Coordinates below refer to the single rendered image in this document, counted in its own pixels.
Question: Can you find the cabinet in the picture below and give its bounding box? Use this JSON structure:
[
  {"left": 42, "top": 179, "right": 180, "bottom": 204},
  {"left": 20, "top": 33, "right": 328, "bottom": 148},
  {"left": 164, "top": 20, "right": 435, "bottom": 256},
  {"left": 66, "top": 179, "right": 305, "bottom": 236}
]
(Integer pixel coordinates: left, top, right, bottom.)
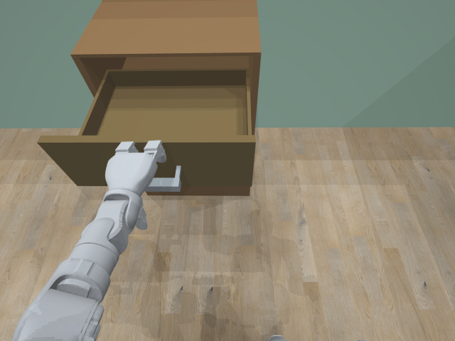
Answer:
[{"left": 70, "top": 0, "right": 261, "bottom": 196}]

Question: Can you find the drawer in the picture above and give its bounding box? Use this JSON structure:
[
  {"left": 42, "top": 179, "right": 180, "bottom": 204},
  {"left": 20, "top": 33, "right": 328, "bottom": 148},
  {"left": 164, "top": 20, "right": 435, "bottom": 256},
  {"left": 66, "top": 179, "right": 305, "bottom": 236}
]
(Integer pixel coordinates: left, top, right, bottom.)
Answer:
[{"left": 37, "top": 68, "right": 256, "bottom": 187}]

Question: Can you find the left robot hand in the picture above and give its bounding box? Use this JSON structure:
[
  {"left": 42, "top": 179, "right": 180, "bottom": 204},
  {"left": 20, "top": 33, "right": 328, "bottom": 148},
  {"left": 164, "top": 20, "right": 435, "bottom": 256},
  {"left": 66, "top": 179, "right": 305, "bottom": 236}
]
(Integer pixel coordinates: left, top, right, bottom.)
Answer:
[{"left": 105, "top": 140, "right": 166, "bottom": 229}]

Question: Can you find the robot left upper arm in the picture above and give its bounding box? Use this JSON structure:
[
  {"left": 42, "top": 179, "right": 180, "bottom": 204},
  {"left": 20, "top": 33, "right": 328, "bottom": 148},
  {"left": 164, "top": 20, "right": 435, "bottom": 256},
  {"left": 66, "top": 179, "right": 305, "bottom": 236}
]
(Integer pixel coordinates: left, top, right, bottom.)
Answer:
[{"left": 17, "top": 288, "right": 104, "bottom": 341}]

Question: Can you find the handle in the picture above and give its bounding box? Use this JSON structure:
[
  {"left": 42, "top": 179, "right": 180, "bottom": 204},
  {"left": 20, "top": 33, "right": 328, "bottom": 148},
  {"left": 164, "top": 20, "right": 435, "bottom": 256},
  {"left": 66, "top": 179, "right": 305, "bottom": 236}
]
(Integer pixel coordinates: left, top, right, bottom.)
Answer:
[{"left": 144, "top": 166, "right": 181, "bottom": 192}]

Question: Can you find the left robot forearm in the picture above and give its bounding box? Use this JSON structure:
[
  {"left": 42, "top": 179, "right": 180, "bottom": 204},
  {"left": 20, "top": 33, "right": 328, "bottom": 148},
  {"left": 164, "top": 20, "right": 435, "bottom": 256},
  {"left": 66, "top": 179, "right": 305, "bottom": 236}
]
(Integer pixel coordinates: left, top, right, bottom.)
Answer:
[{"left": 12, "top": 189, "right": 141, "bottom": 341}]

